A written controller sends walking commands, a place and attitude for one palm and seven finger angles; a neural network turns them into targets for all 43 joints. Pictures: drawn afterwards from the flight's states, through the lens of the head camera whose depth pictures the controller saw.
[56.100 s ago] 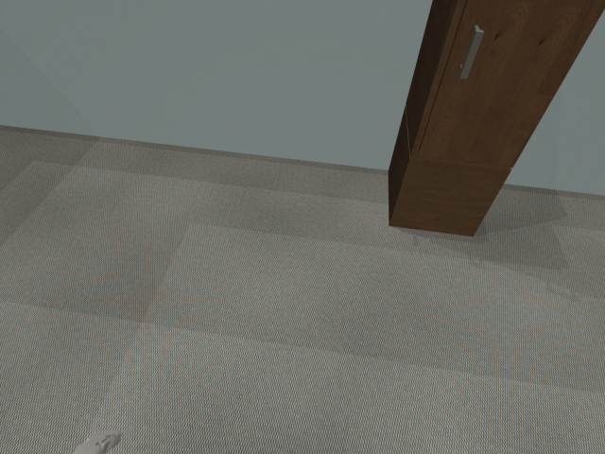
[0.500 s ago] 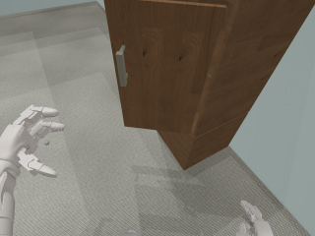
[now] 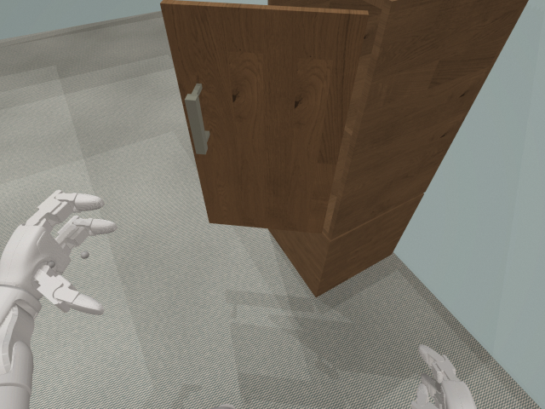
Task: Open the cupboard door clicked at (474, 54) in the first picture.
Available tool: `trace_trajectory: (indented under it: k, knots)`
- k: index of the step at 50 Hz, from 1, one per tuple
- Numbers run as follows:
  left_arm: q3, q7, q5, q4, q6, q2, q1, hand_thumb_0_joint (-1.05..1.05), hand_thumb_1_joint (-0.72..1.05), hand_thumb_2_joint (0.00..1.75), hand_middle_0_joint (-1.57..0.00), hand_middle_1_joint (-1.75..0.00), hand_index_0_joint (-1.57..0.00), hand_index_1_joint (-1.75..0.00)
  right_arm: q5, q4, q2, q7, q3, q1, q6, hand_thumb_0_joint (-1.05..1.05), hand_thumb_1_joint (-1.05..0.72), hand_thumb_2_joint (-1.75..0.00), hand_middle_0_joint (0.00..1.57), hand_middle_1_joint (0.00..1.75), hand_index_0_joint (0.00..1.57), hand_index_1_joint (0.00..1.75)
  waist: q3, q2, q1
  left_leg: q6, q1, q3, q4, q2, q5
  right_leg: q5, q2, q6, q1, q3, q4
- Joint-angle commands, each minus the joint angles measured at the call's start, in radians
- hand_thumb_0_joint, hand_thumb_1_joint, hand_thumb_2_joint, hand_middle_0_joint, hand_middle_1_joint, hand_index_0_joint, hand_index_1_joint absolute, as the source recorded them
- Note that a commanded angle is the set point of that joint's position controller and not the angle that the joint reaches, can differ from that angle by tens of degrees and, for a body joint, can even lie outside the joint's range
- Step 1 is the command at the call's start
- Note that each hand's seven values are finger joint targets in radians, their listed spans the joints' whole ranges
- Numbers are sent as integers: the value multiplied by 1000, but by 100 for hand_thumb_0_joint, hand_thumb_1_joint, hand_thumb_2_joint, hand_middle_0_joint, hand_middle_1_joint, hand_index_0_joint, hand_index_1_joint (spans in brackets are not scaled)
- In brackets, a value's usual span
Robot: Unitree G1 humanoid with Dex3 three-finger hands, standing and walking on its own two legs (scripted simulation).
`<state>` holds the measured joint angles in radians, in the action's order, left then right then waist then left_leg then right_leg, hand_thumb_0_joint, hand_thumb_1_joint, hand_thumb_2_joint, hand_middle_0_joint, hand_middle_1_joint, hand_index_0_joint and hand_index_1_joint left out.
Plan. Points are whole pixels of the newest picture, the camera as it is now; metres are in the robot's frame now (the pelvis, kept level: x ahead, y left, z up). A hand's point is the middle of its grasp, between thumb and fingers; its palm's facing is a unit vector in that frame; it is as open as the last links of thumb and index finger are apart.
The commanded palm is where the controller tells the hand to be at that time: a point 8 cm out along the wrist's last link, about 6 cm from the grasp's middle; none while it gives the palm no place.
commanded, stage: move the hooked fingers beside the handle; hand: left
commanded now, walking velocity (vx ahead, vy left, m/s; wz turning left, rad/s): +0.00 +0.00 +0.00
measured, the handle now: (199, 119) +0.62 +0.19 +0.08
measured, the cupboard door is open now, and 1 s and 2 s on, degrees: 54 54 54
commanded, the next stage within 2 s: none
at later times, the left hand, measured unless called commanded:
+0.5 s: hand (118, 205) +0.37 +0.26 +0.10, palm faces -0.05 -1.00 +0.00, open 14.0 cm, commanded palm +0.35 +0.32 +0.09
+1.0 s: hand (137, 167) +0.46 +0.26 +0.09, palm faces -0.06 -1.00 +0.01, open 14.0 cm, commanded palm +0.45 +0.31 +0.08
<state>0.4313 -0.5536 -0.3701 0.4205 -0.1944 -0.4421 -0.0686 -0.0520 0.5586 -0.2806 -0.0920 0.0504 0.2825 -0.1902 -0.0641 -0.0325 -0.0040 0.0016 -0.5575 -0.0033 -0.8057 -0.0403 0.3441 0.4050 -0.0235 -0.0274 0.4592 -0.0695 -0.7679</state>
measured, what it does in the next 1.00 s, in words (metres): stands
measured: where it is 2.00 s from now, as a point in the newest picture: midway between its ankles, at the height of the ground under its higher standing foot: outside the picture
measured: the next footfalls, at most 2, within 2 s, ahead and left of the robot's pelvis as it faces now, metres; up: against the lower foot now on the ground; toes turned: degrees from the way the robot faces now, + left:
none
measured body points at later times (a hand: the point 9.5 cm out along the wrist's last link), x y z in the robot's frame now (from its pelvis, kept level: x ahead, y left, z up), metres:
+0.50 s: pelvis +0.00 +0.00 -0.01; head +0.05 +0.01 +0.44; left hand +0.37 +0.32 +0.10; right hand +0.11 -0.26 -0.10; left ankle +0.04 +0.12 -0.71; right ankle -0.01 -0.10 -0.71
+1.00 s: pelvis +0.00 +0.02 -0.02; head +0.09 +0.04 +0.43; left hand +0.46 +0.31 +0.10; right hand +0.05 -0.26 -0.12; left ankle +0.04 +0.12 -0.71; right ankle -0.01 -0.10 -0.71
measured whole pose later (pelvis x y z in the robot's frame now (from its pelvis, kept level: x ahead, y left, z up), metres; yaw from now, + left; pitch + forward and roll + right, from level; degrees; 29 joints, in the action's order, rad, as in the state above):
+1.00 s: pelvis +0.00 +0.02 -0.02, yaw -2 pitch +14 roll -3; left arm 0.43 -0.50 -0.19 1.11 -0.30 -0.60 -0.77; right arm -0.03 0.62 -0.29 -0.07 0.04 0.36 -0.03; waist -0.08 -0.01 0.11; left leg 0.02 -0.78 -0.02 -0.92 -0.05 0.38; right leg 0.43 -0.03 -0.01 0.68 -0.05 -0.86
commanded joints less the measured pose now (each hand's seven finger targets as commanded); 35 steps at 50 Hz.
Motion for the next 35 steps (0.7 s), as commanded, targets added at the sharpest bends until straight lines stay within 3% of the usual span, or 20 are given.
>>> trace_trajectory:
  k: [1, 3, 7, 12, 16, 21, 24, 26, 31, 33, 35]
  knots:
    - [80, -10, -34, -191, -56, -265, -242, 0, -50, 30, -30, -120, -30, -120, -8, -144, -138, -11, -59, -51, -55, 0, -90, -90, 20, 30, 20, 30, -211, -52, 0, 32, 167, 16, 97, 45, -167, -219, -3, 13, -10, 75, 139]
    - [67, -6, -27, -191, -58, -257, -265, 0, -50, 30, -30, -120, -30, -120, -7, -144, -139, -12, -60, -46, -54, 0, -90, -90, 20, 30, 20, 30, -214, -35, 7, 34, 174, 18, 97, 45, -172, -229, -6, 14, 2, 64, 134]
    - [83, 6, -12, -73, -70, -307, -449, 0, -50, 30, -30, -120, -30, -120, -7, -108, -147, -25, -55, -33, -41, 0, -90, -90, 20, 30, 20, 30, -155, -1, 40, 32, 118, 22, 83, 41, -97, -127, -1, 19, 48, 92, 151]
    - [32, 5, 21, -1, -95, -311, -617, 0, -50, 30, -30, -120, -30, -120, -9, -86, -148, -31, -53, -24, -33, 0, -90, -90, 20, 30, 20, 30, -220, -70, 50, 32, 139, 27, 75, 40, -86, -104, 4, 12, 59, 96, 137]
    - [56, 6, 34, 62, -100, -347, -635, 0, -50, 30, -30, -120, -30, -120, -6, -80, -154, -25, -57, -3, -22, 0, -90, -90, 20, 30, 20, 30, -293, -61, 33, 33, 150, 33, 67, 39, -139, -176, -1, 7, 33, 82, 106]
    - [86, 15, 46, 182, -84, -379, -638, 0, -50, 30, -30, -120, -30, -120, -5, -86, -161, -11, -62, 24, 7, 0, -90, -90, 20, 30, 20, 30, -275, -24, 20, 33, 100, 24, 65, 38, -162, -227, -5, 9, 25, 72, 87]
    - [78, 26, 58, 173, -96, -374, -675, 0, -50, 30, -30, -120, -30, -120, -4, -93, -163, -2, -68, 43, 25, 0, -90, -90, 20, 30, 20, 30, -299, -47, 28, 34, 122, 20, 63, 37, -193, -266, -9, 8, 38, 60, 73]
    - [105, 33, 58, 168, -114, -398, -668, 0, -50, 30, -30, -120, -30, -120, -1, -97, -165, 3, -72, 57, 35, 0, -90, -90, 20, 30, 20, 30, -335, -47, 18, 33, 130, 19, 58, 36, -225, -297, -15, 6, 21, 61, 61]
    - [72, 30, 66, 220, -138, -377, -765, 0, -50, 30, -30, -120, -30, -120, -2, -79, -170, 6, -76, 82, 61, 0, -90, -90, 20, 30, 20, 30, -311, -42, 53, 35, 122, 20, 48, 32, -209, -283, -23, 7, 70, 57, 58]
    - [28, 27, 82, 267, -138, -349, -854, 0, -50, 30, -30, -120, -30, -120, -1, -62, -171, 2, -76, 96, 70, 0, -90, -90, 20, 30, 20, 30, -284, -62, 79, 35, 133, 29, 49, 30, -181, -239, -23, 6, 132, 46, 59]
    - [21, 28, 86, 299, -146, -359, -929, 0, -50, 30, -30, -120, -30, -120, 1, -48, -175, -2, -75, 108, 77, 0, -90, -90, 20, 30, 20, 30, -277, -52, 90, 37, 126, 35, 43, 28, -162, -210, -25, 4, 151, 47, 61]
